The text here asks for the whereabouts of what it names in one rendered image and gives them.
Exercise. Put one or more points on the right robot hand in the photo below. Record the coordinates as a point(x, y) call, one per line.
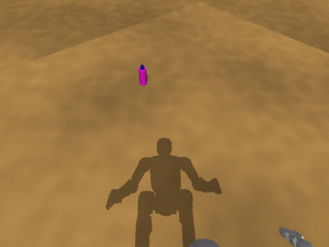
point(295, 238)

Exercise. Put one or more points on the bottle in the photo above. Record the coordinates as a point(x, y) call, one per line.
point(142, 75)

